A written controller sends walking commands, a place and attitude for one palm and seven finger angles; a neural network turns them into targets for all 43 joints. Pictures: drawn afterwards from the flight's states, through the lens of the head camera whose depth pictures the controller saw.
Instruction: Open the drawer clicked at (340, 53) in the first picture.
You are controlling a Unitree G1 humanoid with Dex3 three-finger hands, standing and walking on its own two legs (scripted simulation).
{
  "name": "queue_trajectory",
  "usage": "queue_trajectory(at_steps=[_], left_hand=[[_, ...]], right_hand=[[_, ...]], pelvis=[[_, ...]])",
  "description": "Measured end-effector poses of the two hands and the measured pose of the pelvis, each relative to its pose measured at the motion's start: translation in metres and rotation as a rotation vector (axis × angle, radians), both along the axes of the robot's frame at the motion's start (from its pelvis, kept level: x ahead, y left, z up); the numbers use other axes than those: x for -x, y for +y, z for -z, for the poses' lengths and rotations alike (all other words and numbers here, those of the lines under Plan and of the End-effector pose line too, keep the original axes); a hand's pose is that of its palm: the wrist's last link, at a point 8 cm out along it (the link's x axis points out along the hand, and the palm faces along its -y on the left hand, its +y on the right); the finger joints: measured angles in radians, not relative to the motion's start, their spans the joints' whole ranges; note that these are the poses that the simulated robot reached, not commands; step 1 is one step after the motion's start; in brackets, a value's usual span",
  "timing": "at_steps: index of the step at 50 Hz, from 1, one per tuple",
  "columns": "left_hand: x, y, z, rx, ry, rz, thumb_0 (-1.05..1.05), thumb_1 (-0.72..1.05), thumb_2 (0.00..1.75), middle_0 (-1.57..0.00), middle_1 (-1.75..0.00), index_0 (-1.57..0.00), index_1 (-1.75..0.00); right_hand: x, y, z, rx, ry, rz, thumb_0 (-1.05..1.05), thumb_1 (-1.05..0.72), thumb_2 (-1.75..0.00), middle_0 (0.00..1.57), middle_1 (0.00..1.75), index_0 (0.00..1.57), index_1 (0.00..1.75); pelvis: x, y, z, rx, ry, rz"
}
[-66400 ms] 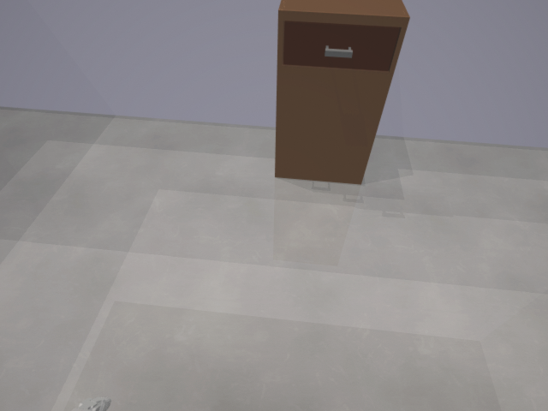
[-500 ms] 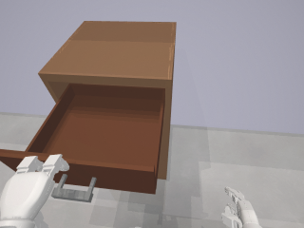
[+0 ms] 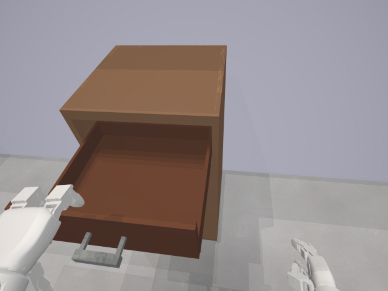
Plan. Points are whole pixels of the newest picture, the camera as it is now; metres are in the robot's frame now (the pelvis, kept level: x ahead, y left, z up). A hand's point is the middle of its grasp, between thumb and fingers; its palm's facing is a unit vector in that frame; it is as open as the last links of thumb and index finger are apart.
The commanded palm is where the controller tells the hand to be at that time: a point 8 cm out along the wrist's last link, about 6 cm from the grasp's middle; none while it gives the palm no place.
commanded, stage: lift the hand off the handle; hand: left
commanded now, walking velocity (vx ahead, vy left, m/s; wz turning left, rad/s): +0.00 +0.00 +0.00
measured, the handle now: (101, 248) +0.20 +0.25 -0.04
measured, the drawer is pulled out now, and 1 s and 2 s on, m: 0.30 0.30 0.30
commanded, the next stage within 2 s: draw the hand back to the body in 0.04 s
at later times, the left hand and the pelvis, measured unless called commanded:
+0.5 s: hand (41, 237) +0.16 +0.28 +0.11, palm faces +0.04 -0.07 -1.00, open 13.8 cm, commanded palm +0.14 +0.28 +0.17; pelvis +0.00 +0.01 +0.00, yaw +0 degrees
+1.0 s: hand (60, 212) +0.19 +0.23 +0.16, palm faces +0.38 -0.85 -0.36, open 13.1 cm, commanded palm +0.13 +0.28 +0.18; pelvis +0.01 +0.01 +0.02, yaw +1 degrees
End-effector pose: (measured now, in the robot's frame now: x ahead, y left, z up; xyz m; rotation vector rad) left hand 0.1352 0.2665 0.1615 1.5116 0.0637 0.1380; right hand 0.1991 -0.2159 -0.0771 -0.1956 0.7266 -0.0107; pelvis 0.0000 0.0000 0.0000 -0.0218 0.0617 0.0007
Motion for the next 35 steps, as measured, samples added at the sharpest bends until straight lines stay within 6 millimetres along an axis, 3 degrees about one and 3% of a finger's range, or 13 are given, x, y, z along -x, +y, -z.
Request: queue_trajectory(at_steps=[10, 35], left_hand=[[0.000, 0.006, 0.006, 0.023, 0.042, 0.005, 0.00, -0.49, 0.30, -0.32, -1.20, -0.32, -1.20], [-0.001, 0.012, -0.012, 0.014, -0.003, 0.041, 0.00, -0.49, 0.30, -0.32, -1.20, -0.32, -1.20]], right_hand=[[-0.004, 0.002, -0.007, 0.015, -0.002, -0.015, 0.01, -0.90, -0.90, 0.20, 0.30, 0.20, 0.30], [0.006, 0.026, -0.005, -0.022, 0.018, -0.016, 0.01, -0.90, -0.90, 0.20, 0.30, 0.20, 0.30]], pelvis=[[0.002, 0.001, -0.003, 0.004, -0.006, -0.002], [0.003, 0.019, -0.005, 0.011, -0.003, 0.005]])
